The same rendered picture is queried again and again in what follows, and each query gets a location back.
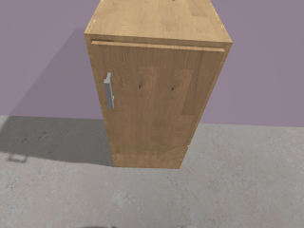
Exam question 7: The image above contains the handle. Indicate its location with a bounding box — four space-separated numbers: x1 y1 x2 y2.
104 72 114 109

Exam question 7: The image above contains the cupboard door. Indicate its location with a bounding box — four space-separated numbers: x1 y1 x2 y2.
91 41 225 146

